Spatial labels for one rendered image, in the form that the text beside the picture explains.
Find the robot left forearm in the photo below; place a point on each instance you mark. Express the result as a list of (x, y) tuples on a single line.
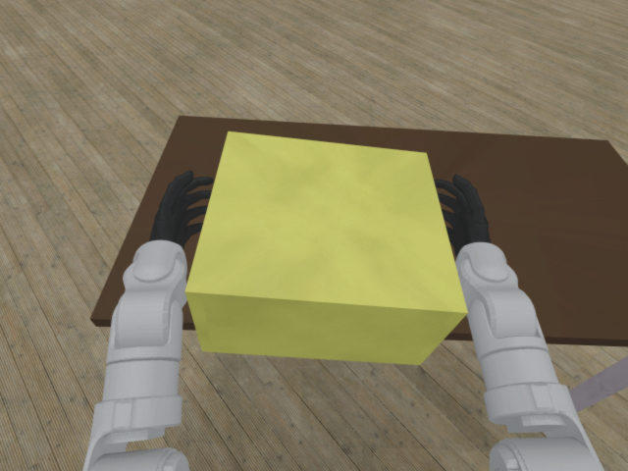
[(140, 397)]

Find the right robot hand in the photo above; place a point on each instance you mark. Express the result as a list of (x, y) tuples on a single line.
[(468, 220)]

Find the carton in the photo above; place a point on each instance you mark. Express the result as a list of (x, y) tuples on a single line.
[(323, 250)]

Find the right robot upper arm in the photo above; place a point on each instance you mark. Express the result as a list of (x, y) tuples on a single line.
[(542, 454)]

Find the left robot hand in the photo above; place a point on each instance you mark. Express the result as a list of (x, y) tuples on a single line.
[(171, 220)]

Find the table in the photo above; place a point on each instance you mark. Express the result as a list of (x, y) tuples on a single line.
[(557, 207)]

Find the left robot upper arm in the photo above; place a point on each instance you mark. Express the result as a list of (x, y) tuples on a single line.
[(156, 459)]

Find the robot right forearm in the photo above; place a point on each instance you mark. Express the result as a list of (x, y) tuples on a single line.
[(523, 391)]

